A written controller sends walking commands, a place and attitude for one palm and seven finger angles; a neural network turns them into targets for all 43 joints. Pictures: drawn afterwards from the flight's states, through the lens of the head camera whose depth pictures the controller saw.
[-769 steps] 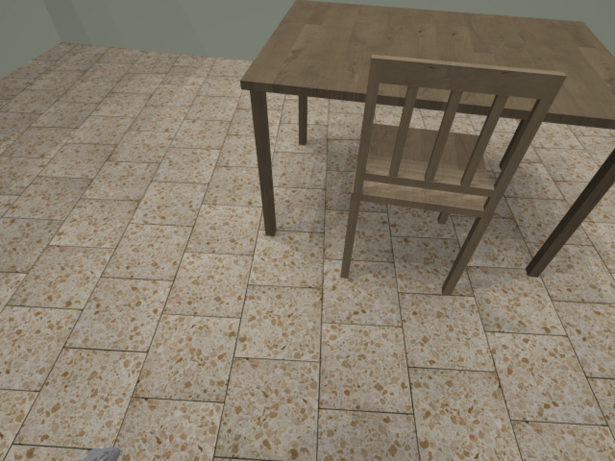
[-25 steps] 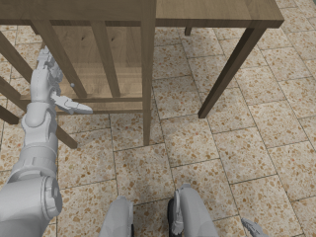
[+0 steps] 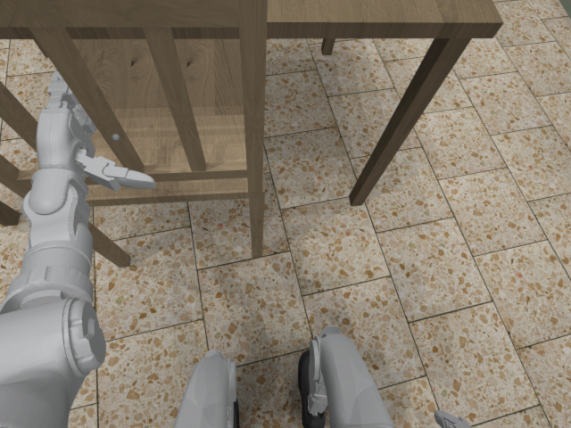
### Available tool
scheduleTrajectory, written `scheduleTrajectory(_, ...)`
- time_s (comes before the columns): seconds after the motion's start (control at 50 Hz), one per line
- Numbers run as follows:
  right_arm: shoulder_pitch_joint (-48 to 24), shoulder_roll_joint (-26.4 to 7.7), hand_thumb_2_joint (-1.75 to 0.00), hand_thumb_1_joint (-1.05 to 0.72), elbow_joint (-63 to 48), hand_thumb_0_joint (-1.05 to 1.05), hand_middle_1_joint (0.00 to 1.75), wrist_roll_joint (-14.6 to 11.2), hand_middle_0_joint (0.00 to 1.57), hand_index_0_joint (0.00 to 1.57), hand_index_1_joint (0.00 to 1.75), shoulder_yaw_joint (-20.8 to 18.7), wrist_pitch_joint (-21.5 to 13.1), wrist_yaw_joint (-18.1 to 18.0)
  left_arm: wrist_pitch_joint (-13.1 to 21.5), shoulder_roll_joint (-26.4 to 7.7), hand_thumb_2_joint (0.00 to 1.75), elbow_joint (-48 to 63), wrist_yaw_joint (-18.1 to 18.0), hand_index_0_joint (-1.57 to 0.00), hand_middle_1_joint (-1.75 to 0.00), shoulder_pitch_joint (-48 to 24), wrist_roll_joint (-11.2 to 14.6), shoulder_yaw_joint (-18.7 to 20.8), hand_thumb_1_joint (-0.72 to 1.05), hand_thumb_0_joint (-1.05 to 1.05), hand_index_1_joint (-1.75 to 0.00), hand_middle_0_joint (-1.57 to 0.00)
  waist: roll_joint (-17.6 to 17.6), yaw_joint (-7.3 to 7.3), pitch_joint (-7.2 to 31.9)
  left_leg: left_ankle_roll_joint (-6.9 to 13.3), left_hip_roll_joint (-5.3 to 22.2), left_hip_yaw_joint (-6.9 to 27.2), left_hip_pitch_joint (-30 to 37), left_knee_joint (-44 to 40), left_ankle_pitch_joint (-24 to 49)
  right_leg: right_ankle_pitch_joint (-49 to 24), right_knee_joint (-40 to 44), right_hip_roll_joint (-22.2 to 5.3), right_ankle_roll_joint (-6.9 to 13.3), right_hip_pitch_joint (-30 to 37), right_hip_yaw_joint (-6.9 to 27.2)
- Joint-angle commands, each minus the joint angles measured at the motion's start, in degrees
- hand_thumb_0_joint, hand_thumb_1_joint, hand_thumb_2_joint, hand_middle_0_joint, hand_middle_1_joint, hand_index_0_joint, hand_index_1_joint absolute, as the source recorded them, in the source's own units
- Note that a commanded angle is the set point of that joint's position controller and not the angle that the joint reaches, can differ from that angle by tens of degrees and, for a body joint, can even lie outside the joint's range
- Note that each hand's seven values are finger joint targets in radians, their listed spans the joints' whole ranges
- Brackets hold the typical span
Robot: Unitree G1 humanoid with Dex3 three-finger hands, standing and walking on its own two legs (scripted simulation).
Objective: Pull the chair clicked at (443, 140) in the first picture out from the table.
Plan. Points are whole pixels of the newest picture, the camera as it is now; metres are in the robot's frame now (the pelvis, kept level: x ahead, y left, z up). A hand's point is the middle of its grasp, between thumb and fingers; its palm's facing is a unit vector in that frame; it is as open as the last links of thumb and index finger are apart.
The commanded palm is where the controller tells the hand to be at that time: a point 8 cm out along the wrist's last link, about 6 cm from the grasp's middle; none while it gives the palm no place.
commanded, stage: push the fingers through the gap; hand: left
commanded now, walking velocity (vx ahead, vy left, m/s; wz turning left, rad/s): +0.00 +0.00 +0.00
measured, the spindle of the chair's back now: (102, 115) +0.52 +0.22 +0.05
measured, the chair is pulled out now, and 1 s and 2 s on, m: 0.00 0.00 0.02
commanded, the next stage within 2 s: hook a spindle and tug to test in 0.12 s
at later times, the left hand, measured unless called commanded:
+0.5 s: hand (118, 136) +0.49 +0.20 +0.04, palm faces +0.03 -1.00 -0.04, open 16.1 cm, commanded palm +0.47 +0.24 +0.04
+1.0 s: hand (117, 135) +0.49 +0.20 +0.04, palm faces +0.06 -1.00 -0.04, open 7.4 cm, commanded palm +0.47 +0.23 +0.04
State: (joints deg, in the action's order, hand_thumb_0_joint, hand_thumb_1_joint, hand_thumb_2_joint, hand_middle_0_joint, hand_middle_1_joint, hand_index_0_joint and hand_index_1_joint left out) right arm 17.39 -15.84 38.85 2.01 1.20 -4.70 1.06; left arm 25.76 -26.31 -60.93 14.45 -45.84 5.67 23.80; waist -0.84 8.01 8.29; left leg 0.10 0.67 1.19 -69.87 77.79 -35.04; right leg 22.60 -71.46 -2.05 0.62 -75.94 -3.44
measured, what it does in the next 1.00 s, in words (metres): stands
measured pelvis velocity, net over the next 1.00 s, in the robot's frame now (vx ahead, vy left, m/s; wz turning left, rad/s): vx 0.00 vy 0.00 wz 0.01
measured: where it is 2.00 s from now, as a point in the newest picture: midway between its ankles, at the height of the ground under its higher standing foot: outside the picture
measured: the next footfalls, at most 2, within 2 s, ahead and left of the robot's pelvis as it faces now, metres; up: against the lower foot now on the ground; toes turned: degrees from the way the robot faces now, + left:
none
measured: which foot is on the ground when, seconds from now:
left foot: down 0.00-1.00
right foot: down 0.00-1.00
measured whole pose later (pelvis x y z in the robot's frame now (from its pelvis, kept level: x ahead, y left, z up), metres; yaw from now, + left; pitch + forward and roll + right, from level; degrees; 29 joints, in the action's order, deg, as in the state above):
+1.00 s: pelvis +0.00 +0.00 +0.00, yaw +1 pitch +27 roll -2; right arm 16.6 -15.6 38.9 2.3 0.6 -4.0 1.5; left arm 26.8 -25.1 -61.0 11.6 -45.9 5.8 21.3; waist -0.8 7.8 8.3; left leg -0.1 0.3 1.9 -69.0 77.3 -35.1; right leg 23.0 -71.0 -2.4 0.6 -74.8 -3.9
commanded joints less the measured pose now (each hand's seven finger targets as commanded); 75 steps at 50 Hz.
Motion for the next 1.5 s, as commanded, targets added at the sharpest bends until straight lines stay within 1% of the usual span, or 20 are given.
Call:
scheduleTrajectory(0.0, 7.62, -10.47, -0.9, -0.9, -3.56, 0.0, 0.3, 0.22, 0.2, 0.2, 0.3, -3.43, -1.63, -1.0, 5.16, -16.68, 0.3, 12.77, -1.15, -0.06, -0.08, -23.64, 0.44, 3.15, -0.5, 0.0, -0.08, -0.06, -4.86, 0.31, 30.37, 0.6, -2.15, 0.15, 8.24, -11.38, 15.44, -8.37, 7.35, 2.59, 0.45, 28.63, 3.07)
scheduleTrajectory(0.04, 7.28, -10.25, -0.9, -0.9, -3.59, 0.0, 0.3, 0.2, 0.2, 0.2, 0.3, -3.47, -1.7, -0.85, 5.87, -15.16, 0.3, 13.39, -0.81, -0.06, -0.08, -22.93, -0.11, 1.5, -0.5, 0.0, -0.08, -0.06, -7.17, 0.0, 31.1, 0.13, -2.0, 0.54, 10.7, -11.7, 16.66, -8.74, 6.93, 2.55, 0.72, 27.43, 2.44)
scheduleTrajectory(0.14, 7.25, -10.66, -0.9, -0.9, -3.25, 0.0, 0.3, -0.07, 0.2, 0.2, 0.3, -3.37, -1.4, -0.96, 4.73, -13.91, 0.3, 9.67, -0.09, -0.06, -0.08, -22.57, 0.48, 0.67, -0.5, 0.0, -0.08, -0.06, -5.29, 0.91, 27.73, 0.05, -1.78, 1.05, 9.83, -11.97, 15.72, -7.34, 7.1, 2.54, 0.7, 25.31, 1.83)
scheduleTrajectory(0.2, 7.32, -10.72, -0.9, -0.9, -3.73, 0.0, 0.3, 0.04, 0.2, 0.2, 0.3, -3.56, -1.4, -0.88, 5.04, -13.67, 0.3, 11.96, -0.16, -0.06, -0.08, -23.59, 0.55, 0.39, -0.5, 0.0, -0.08, -0.06, -7.25, 0.58, 30.37, -0.25, -1.83, 1.4, 12.51, -11.96, 17.12, -7.68, 6.67, 2.65, 0.86, 24.53, 1.52)
scheduleTrajectory(0.34, 7.1, -10.56, -0.9, -0.9, -3.33, 0.0, 0.3, 0.15, 0.2, 0.2, 0.3, -3.67, -0.97, -0.69, 4.75, -10.89, 0.3, 10.51, -1.07, -0.18, -0.46, -24.29, 0.43, -1.41, -0.5, 0.0, -0.46, -0.18, -5.9, 1.49, 28.82, -0.36, -1.79, 1.51, 11.81, -11.65, 16.91, -7.46, 6.82, 2.51, 0.61, 23.55, 1.37)
scheduleTrajectory(0.4, 7.36, -10.75, -0.9, -0.9, -3.81, 0.0, 0.3, 0.38, 0.2, 0.2, 0.3, -3.7, -0.88, -0.66, 5.44, -13.87, 0.3, 13.06, -1.75, -0.24, -0.63, -24.84, -0.06, 0.68, -0.5, 0.0, -0.63, -0.24, -7.23, 0.34, 32.08, -0.7, -1.87, 1.81, 13.55, -11.69, 19.18, -8.96, 6.08, 2.55, 0.91, 24.77, 1.34)
scheduleTrajectory(0.42, 7.29, -10.31, -0.9, -0.9, -3.78, 0.0, 0.3, 0.42, 0.2, 0.2, 0.3, -3.68, -0.88, -0.5, 5.48, -12.34, 0.3, 13.2, -1.84, -0.25, -0.68, -24.62, -0.18, -0.54, -0.5, 0.0, -0.68, -0.25, -8.56, 0.45, 32.64, -0.83, -1.92, 1.54, 14.28, -11.51, 20.52, -10.18, 6.06, 2.52, 0.86, 24.97, 1.41)
scheduleTrajectory(0.5, 7.16, -10.27, -0.9, -0.9, -3.73, 0.0, 0.3, 0.27, 0.2, 0.2, 0.3, -3.4, -0.57, -0.6, 4.8, -13.07, 0.3, 9.63, -1.93, -0.32, -0.9, -21.96, -0.01, 0.8, -0.5, 0.0, -0.9, -0.32, -3.77, 0.76, 28.99, -0.03, -1.98, 0.84, 9.35, -11.31, 17.47, -9.53, 6.69, 2.58, 0.64, 26.81, 1.97)
scheduleTrajectory(0.54, 7.13, -10.31, -0.9, -0.9, -3.81, 0.0, 0.3, 0.35, 0.2, 0.2, 0.3, -3.37, -0.61, -0.66, 5.12, -15.21, 0.35, 12.04, -1.88, -0.36, -1.01, -23.22, -0.21, 2.12, -0.39, 0.0, -1.01, -0.36, -5.48, 0.1, 30.83, 0.0, -1.99, 0.76, 9.64, -11.34, 17.58, -10.03, 6.56, 2.43, 0.69, 27.97, 2.35)
scheduleTrajectory(0.6, 7.3, -9.94, -0.9, -0.9, -4.24, 0.0, 0.3, 0.33, 0.2, 0.2, 0.3, -3.65, -0.86, -0.38, 5.68, -11.21, 0.42, 14.06, -1.49, -0.41, -1.18, -22.24, 0.39, -0.82, -0.22, 0.0, -1.18, -0.41, -7.7, 0.42, 32.63, -0.66, -1.83, 1.16, 14.33, -11.58, 22.0, -12.41, 6.18, 2.68, 0.86, 26.68, 1.51)
scheduleTrajectory(0.64, 7.12, -10.08, -0.9, -0.9, -3.63, 0.0, 0.3, 0.16, 0.2, 0.2, 0.3, -3.76, -0.68, -0.39, 5.07, -10.76, 0.47, 11.58, -1.38, -0.45, -1.29, -20.74, 0.74, -0.7, -0.11, 0.0, -1.29, -0.45, -5.15, 0.77, 30.05, -0.51, -1.65, 1.06, 12.18, -11.46, 19.9, -11.04, 6.69, 2.64, 0.62, 26.2, 1.57)
scheduleTrajectory(0.7, 7.28, -10.12, -0.9, -0.9, -3.83, 0.0, 0.3, 0.18, 0.2, 0.2, 0.3, -3.68, -0.68, -0.53, 4.94, -11.02, 0.54, 12.87, -1.44, -0.5, -1.45, -22.33, 0.74, -0.78, 0.06, 0.0, -1.45, -0.5, -5.85, 0.62, 30.48, -0.35, -1.89, 1.06, 12.09, -11.98, 18.84, -10.27, 6.83, 2.55, 0.71, 26.63, 1.69)
scheduleTrajectory(0.84, 7.64, -10.06, -0.9, -0.9, -3.02, 0.0, 0.3, 0.38, 0.2, 0.2, 0.3, -4.02, -0.7, -0.31, 5.57, -8.37, 0.71, 12.79, -2.14, -0.5, -1.45, -23.49, -0.04, -3.2, 0.45, 0.0, -1.45, -0.5, -6.4, 1.33, 30.54, -0.68, -1.74, 1.42, 13.91, -11.67, 20.39, -10.87, 6.66, 2.52, 0.77, 24.95, 1.42)
scheduleTrajectory(1.0, 7.76, -10.25, -0.9, -0.9, -3.12, 0.0, 0.3, 0.31, 0.2, 0.2, 0.3, -4.23, -0.55, -0.24, 6.13, -9.6, 0.9, 13.6, -1.86, -0.5, -1.45, -23.12, -0.14, -2.78, 0.9, 0.0, -1.45, -0.5, -5.75, 0.89, 32.17, -0.63, -1.87, 1.41, 14.37, -11.7, 21.09, -11.9, 6.53, 2.53, 0.92, 26.47, 1.53)
scheduleTrajectory(1.02, 7.56, -9.87, -0.9, -0.9, -3.04, 0.0, 0.3, 0.28, 0.2, 0.2, 0.3, -4.19, -0.52, -0.16, 6.02, -8.15, 0.9, 13.29, -1.71, -0.5, -1.45, -22.72, -0.24, -3.87, 0.9, 0.0, -1.45, -0.5, -7.5, 0.85, 32.05, -0.66, -1.97, 1.07, 14.51, -11.62, 21.45, -12.54, 6.72, 2.38, 0.85, 26.57, 1.78)
scheduleTrajectory(1.22, 6.74, -9.47, -0.9, -0.9, -4.01, 0.0, 0.3, -0.08, 0.2, 0.2, 0.3, -4.1, -0.09, -0.01, 5.41, -7.39, 0.9, 13.79, -1.12, -0.5, -1.45, -16.91, 0.22, -3.83, 0.9, 0.0, -1.45, -0.5, -6.38, -0.33, 30.73, -0.49, -1.96, 0.63, 13.67, -12.25, 21.46, -13.39, 6.98, 2.45, 0.92, 28.25, 1.8)
scheduleTrajectory(1.26, 6.74, -9.71, -0.9, -0.9, -3.88, 0.0, 0.3, -0.11, 0.2, 0.2, 0.3, -4.25, 0.11, -0.07, 5.11, -8.73, 0.9, 13.66, -1.15, -0.5, -1.45, -15.74, 0.59, -2.32, 0.9, 0.0, -1.45, -0.5, -4.0, -0.29, 29.8, -0.2, -1.8, 0.45, 12.5, -12.14, 20.86, -13.5, 7.36, 2.49, 0.77, 29.2, 2.05)
scheduleTrajectory(1.32, 6.39, -9.46, -0.9, -0.9, -4.65, 0.0, 0.3, -0.16, 0.2, 0.2, 0.3, -4.17, 0.04, -0.06, 4.95, -9.33, 0.9, 15.09, -1.04, -0.5, -1.45, -12.9, 0.88, -1.36, 0.9, 0.0, -1.45, -0.5, -4.93, -1.5, 31.17, -0.38, -1.93, 0.19, 12.53, -12.32, 21.91, -14.58, 6.96, 2.42, 0.83, 30.56, 2.14)
scheduleTrajectory(1.44, 5.8, -9.41, -0.9, -0.9, -4.88, 0.0, 0.3, -0.48, 0.2, 0.2, 0.3, -4.13, 0.05, -0.3, 3.87, -8.42, 0.9, 14.84, -0.95, -0.5, -1.45, -9.71, 1.38, -1.36, 0.9, 0.0, -1.45, -0.5, -3.15, -1.36, 27.68, -0.3, -1.79, -0.09, 10.87, -12.59, 20.43, -13.54, 7.24, 2.33, 0.66, 29.86, 2.07)
scheduleTrajectory(1.48, 5.72, -9.31, -0.9, -0.9, -5.19, 0.0, 0.3, -0.4, 0.2, 0.2, 0.3, -4.32, -0.01, -0.36, 3.89, -7.71, 0.9, 16.67, -0.88, -0.5, -1.45, -9.43, 1.37, -1.78, 0.9, 0.0, -1.45, -0.5, -3.6, -1.55, 29.39, -0.39, -1.75, -0.01, 12.04, -12.49, 21.76, -14.48, 6.86, 2.25, 0.65, 30.13, 1.95)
